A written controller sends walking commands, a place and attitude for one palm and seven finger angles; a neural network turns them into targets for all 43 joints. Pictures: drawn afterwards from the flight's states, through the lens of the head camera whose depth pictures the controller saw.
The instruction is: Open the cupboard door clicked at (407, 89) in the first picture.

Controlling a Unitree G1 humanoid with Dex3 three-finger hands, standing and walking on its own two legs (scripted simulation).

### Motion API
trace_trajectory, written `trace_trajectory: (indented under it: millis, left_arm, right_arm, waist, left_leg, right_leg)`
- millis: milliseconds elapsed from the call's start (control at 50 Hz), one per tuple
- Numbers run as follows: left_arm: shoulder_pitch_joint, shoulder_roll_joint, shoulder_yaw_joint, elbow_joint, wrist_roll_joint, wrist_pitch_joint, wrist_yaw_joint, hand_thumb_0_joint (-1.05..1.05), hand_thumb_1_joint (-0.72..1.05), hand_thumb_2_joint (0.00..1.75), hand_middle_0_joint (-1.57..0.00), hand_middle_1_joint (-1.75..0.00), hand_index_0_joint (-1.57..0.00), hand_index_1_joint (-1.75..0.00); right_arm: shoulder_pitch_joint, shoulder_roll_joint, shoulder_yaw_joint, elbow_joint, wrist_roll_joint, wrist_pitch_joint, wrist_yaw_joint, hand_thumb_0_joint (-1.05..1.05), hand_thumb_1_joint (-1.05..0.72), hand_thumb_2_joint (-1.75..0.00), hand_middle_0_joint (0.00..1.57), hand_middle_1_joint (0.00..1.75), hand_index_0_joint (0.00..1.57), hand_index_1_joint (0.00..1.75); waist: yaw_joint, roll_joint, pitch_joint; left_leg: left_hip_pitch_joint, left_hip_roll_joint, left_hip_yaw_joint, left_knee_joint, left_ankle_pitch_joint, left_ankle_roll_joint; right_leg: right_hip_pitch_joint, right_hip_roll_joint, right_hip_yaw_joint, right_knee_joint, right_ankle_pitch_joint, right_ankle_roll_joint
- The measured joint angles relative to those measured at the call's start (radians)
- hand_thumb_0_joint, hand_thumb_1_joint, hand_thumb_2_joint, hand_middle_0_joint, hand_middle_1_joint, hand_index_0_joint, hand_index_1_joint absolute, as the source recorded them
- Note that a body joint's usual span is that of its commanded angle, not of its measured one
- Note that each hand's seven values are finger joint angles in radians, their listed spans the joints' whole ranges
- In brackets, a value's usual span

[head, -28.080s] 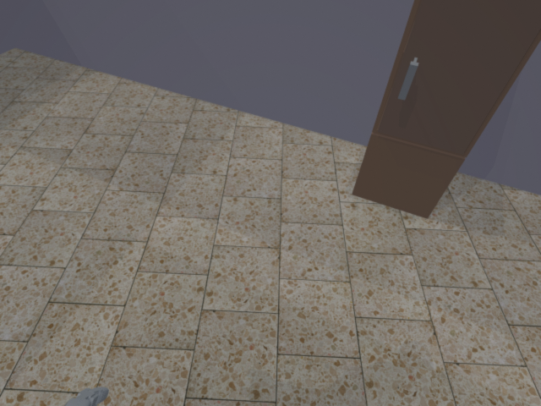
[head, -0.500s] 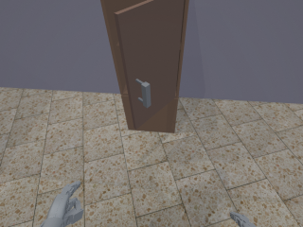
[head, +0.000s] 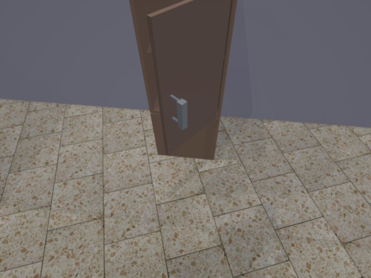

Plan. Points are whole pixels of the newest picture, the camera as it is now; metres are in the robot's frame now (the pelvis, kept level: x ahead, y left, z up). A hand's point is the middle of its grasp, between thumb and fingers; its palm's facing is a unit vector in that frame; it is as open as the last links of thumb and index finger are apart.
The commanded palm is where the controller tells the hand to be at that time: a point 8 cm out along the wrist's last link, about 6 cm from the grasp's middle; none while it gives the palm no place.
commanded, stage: let the arm hang, fingers relaxed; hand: left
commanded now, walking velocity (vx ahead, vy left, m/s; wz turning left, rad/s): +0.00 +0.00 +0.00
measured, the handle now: (177, 111) +0.66 +0.07 -0.09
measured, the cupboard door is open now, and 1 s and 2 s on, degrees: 53 53 53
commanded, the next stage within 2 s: look to check the result in 0.42 s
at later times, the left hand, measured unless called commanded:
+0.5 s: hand out of the picture +0.01 +0.17 -0.17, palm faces +0.03 -0.98 -0.19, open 7.3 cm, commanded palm none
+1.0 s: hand out of the picture +0.05 +0.18 -0.17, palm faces +0.02 -0.97 -0.22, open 7.4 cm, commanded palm none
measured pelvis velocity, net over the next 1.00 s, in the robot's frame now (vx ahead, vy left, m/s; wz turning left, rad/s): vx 0.02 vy -0.01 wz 0.01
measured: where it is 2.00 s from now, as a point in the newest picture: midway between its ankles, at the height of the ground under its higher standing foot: outside the picture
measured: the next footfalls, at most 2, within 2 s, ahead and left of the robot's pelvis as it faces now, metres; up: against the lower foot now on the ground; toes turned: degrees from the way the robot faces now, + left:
none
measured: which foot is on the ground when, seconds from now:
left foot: down 0.00-1.00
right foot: down 0.00-1.00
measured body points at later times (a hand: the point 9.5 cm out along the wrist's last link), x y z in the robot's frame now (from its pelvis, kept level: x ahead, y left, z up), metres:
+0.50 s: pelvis +0.00 +0.00 +0.00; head +0.02 -0.01 +0.45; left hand +0.01 +0.22 -0.16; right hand -0.02 -0.22 -0.16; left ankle +0.00 +0.12 -0.74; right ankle +0.04 -0.11 -0.74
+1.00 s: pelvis +0.02 -0.01 +0.00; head +0.04 -0.02 +0.45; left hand +0.05 +0.23 -0.15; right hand +0.03 -0.24 -0.16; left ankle +0.00 +0.12 -0.74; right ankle +0.04 -0.11 -0.74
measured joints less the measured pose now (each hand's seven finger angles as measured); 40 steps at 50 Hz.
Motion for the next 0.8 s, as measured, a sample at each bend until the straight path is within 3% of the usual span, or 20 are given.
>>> trace_trajectory:
  millis: [180, 800]
  left_arm:
    - [-0.007, -0.045, -0.002, 0.0, 0.004, -0.008, 0.003, 0.0, 0.91, 0.9, -0.2, -0.3, -0.2, -0.3]
    - [-0.045, -0.015, 0.004, 0.003, 0.0, -0.021, -0.001, 0.0, 0.91, 0.9, -0.2, -0.3, -0.2, -0.3]
  right_arm:
    - [-0.011, 0.012, -0.003, 0.003, -0.001, -0.01, -0.003, 0.0, -0.91, -0.9, 0.2, 0.3, 0.2, 0.3]
    - [-0.044, -0.026, -0.008, 0.016, 0.0, -0.016, -0.007, 0.0, -0.91, -0.9, 0.2, 0.3, 0.2, 0.3]
  waist:
    - [0.001, -0.009, -0.021]
    - [-0.002, -0.012, -0.009]
  left_leg:
    - [0.002, -0.003, 0.007, -0.001, 0.0, 0.002]
    - [0.028, 0.005, -0.007, -0.026, -0.006, -0.01]
  right_leg:
    - [-0.006, -0.003, 0.007, 0.012, -0.005, 0.002]
    - [0.022, 0.006, -0.006, -0.007, -0.019, -0.006]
